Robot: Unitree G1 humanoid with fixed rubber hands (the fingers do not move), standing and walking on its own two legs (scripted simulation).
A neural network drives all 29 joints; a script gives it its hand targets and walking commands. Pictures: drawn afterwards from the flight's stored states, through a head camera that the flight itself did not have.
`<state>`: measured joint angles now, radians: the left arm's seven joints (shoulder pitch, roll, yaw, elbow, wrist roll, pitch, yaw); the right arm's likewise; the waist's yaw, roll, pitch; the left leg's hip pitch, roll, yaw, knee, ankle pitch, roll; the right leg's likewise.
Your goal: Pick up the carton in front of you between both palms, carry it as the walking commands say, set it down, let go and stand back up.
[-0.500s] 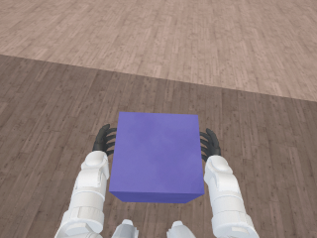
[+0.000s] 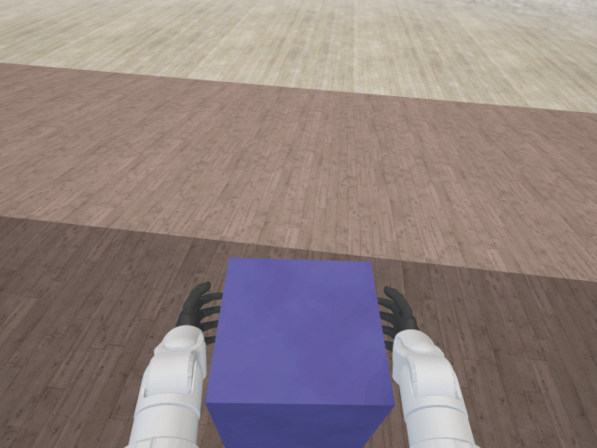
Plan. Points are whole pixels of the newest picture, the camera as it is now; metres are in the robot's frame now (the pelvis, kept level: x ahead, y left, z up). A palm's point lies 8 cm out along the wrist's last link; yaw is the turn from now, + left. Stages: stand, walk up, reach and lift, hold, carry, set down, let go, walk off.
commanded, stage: reach and lift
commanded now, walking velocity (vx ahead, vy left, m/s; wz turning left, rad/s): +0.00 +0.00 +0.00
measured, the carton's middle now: (296, 360) +0.29 +0.00 -0.05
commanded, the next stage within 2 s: hold in 0.94 s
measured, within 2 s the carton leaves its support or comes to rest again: neither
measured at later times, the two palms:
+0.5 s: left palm (181, 336) +0.29 +0.16 +0.03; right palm (398, 337) +0.29 -0.14 +0.02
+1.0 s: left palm (179, 332) +0.29 +0.16 +0.04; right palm (400, 330) +0.29 -0.14 +0.04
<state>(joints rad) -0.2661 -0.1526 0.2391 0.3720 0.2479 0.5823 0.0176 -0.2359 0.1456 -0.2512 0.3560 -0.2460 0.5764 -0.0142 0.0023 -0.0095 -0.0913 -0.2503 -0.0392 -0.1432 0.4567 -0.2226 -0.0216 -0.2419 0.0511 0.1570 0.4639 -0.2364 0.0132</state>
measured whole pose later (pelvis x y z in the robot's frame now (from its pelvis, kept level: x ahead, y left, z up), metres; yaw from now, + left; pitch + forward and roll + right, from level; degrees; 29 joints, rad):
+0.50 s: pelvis -0.01 +0.01 +0.00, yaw +0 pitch -3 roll +0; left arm -0.35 -0.16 0.31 0.39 0.30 0.62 -0.02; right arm -0.32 0.17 -0.30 0.37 -0.30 0.62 0.00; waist 0.00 -0.01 0.01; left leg -0.20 -0.04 -0.14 0.46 -0.21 -0.01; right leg -0.18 0.04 0.15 0.45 -0.22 0.02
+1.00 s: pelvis +0.01 +0.00 +0.01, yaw +0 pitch -4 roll +0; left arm -0.22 -0.14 0.19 0.24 0.26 0.71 0.00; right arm -0.20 0.14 -0.18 0.23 -0.26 0.72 -0.01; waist 0.02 -0.01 -0.02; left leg -0.09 -0.03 -0.14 0.35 -0.19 -0.02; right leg -0.08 0.04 0.15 0.36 -0.21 0.01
